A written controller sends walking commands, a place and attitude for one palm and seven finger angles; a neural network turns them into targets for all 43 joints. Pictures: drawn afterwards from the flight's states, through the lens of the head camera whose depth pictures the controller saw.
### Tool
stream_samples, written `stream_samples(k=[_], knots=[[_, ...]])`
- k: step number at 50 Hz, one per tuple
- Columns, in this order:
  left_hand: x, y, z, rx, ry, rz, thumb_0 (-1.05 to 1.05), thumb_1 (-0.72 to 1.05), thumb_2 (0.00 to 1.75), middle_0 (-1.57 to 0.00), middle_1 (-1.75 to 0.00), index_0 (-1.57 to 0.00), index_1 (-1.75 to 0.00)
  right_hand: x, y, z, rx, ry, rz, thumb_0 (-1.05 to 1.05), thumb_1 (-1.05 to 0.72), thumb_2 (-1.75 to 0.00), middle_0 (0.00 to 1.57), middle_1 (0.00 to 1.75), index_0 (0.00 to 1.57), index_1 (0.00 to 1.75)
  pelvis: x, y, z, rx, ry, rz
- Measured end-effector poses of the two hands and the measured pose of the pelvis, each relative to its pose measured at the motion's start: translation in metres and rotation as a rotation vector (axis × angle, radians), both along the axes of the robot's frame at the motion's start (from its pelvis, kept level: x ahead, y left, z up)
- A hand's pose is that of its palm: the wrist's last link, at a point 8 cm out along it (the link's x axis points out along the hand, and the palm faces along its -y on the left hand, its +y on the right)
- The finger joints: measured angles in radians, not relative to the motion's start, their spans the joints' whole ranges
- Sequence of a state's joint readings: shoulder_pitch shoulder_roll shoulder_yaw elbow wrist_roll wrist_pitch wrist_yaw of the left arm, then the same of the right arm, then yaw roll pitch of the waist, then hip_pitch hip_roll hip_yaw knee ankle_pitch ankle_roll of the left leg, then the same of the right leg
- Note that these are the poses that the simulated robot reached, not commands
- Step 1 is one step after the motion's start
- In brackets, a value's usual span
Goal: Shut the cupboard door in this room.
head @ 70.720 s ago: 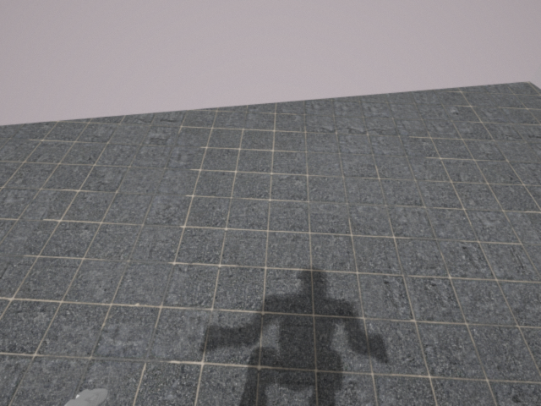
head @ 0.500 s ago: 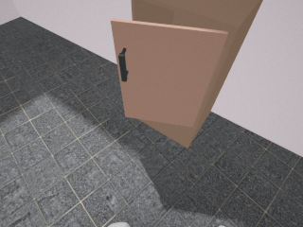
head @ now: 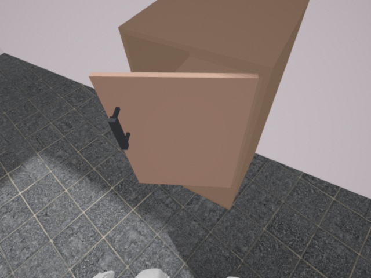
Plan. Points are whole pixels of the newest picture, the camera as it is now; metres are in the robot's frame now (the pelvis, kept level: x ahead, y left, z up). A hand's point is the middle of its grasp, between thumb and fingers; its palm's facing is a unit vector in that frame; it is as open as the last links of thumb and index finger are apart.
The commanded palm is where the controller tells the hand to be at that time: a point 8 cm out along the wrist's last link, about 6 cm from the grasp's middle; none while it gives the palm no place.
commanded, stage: come to a stop and stand still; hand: left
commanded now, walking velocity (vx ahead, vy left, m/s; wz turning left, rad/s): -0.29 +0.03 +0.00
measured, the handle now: (121, 129) +0.51 +0.22 -0.04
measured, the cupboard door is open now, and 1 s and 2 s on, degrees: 25 25 25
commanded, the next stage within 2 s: look again from close up in 1.86 s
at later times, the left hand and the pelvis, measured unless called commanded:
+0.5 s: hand out of the picture +0.04 +0.23 -0.17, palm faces +0.03 -0.98 -0.21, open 7.4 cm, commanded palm none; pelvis +0.01 +0.04 +0.01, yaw -2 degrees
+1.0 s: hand out of the picture +0.02 +0.16 -0.17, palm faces +0.02 -0.98 -0.20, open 7.3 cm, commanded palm none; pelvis +0.00 -0.02 +0.01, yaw -1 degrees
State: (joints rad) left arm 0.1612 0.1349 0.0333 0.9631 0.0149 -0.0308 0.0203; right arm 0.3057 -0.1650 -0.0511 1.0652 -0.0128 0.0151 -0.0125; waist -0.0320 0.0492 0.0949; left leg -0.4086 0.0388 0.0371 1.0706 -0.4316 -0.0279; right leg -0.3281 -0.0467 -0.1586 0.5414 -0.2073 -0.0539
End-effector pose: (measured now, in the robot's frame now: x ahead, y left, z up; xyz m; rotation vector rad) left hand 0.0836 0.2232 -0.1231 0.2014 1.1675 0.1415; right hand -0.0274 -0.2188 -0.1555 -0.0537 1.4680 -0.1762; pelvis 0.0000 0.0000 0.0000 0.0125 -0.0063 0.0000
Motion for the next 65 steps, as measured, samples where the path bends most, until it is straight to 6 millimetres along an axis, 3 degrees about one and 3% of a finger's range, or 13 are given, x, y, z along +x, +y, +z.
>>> stream_samples(k=[6,10,13,20,26,35,41,46,53,65], knots=[[-0.014,0.023,-0.005,0.011,0.084,0.064,-0.01,0.93,0.90,-0.21,-0.30,-0.20,-0.30,0.059,0.006,0.008,-0.032,-0.072,0.051,0.01,-0.92,-0.90,0.20,0.30,0.20,0.30,0.014,0.011,0.003,-0.005,0.010,0.008],[-0.023,0.043,-0.021,-0.009,0.118,0.096,0.00,0.92,0.90,-0.20,-0.30,-0.20,-0.30,0.089,0.011,0.011,-0.084,-0.131,0.077,0.01,-0.93,-0.90,0.20,0.30,0.20,0.30,0.021,0.027,-0.005,-0.028,0.001,0.011],[-0.030,0.055,-0.030,-0.019,0.146,0.107,0.00,0.91,0.90,-0.20,-0.30,-0.20,-0.30,0.104,0.019,0.019,-0.111,-0.178,0.092,0.01,-0.93,-0.89,0.20,0.30,0.20,0.30,0.022,0.035,-0.007,-0.027,-0.005,0.000],[-0.042,0.064,-0.021,-0.031,0.180,0.092,0.00,0.91,0.90,-0.20,-0.30,-0.20,-0.30,0.120,0.030,0.040,-0.133,-0.261,0.096,0.00,-0.92,-0.89,0.20,0.30,0.20,0.30,0.016,0.041,0.007,-0.048,0.016,-0.015],[-0.049,0.056,-0.014,-0.026,0.195,0.060,0.00,0.91,0.90,-0.20,-0.30,-0.20,-0.30,0.104,0.023,0.040,-0.117,-0.271,0.062,0.00,-0.92,-0.89,0.20,0.30,0.20,0.30,0.006,0.033,0.011,-0.045,0.025,-0.029],[-0.052,0.010,-0.008,-0.003,0.134,0.021,0.00,0.91,0.90,-0.20,-0.30,-0.20,-0.30,0.031,-0.012,0.010,-0.051,-0.125,-0.003,0.00,-0.91,-0.89,0.20,0.30,0.20,0.30,-0.010,0.002,0.003,-0.011,0.002,-0.016],[-0.058,-0.006,-0.010,-0.011,0.147,0.026,0.00,0.93,0.90,-0.20,-0.30,-0.20,-0.30,-0.010,-0.016,0.007,-0.042,-0.030,-0.021,0.00,-0.91,-0.89,0.20,0.30,0.20,0.30,-0.006,-0.009,0.003,-0.022,-0.005,-0.019],[-0.062,-0.013,-0.013,-0.023,0.170,0.040,0.01,0.94,0.90,-0.20,-0.30,-0.20,-0.30,-0.031,-0.010,0.013,-0.027,0.042,-0.021,0.00,-0.91,-0.90,0.20,0.30,0.20,0.30,-0.005,-0.016,0.005,-0.013,-0.011,-0.015],[-0.076,-0.022,-0.014,-0.040,0.217,0.061,0.01,0.93,0.90,-0.20,-0.30,-0.20,-0.30,-0.027,-0.003,0.013,-0.005,0.065,-0.010,0.00,-0.91,-0.90,0.20,0.30,0.20,0.30,-0.001,-0.020,0.006,-0.013,-0.007,-0.011],[-0.083,-0.033,-0.017,-0.077,0.256,0.093,0.00,0.91,0.90,-0.20,-0.30,-0.20,-0.30,0.029,-0.012,0.014,-0.041,-0.026,0.033,0.02,-0.93,-0.89,0.20,0.30,0.20,0.30,0.016,-0.017,0.006,-0.009,-0.006,-0.010]])
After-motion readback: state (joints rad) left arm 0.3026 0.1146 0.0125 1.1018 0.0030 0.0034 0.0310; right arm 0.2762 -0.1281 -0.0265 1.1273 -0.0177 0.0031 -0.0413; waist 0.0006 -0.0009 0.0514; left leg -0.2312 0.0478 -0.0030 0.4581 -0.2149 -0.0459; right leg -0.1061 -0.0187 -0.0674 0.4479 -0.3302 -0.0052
